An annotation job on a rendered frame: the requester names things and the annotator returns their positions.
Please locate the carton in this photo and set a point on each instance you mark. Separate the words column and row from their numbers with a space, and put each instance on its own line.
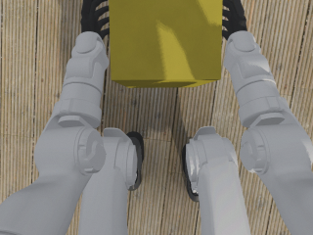
column 165, row 43

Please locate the right robot thigh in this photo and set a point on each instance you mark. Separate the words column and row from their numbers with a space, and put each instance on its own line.
column 222, row 203

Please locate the left robot hand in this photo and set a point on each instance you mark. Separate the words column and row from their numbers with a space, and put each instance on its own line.
column 90, row 17

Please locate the robot left shin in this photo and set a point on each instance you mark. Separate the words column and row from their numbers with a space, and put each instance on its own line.
column 116, row 132

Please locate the robot right upper arm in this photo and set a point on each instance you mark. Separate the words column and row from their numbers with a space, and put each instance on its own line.
column 282, row 155

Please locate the robot left upper arm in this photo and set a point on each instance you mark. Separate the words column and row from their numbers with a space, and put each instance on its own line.
column 65, row 159

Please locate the right robot hand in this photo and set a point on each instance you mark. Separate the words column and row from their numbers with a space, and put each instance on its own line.
column 236, row 17

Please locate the robot left forearm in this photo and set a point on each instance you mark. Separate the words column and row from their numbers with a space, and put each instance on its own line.
column 82, row 89

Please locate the robot right forearm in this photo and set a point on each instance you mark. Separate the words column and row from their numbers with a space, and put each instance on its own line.
column 254, row 85

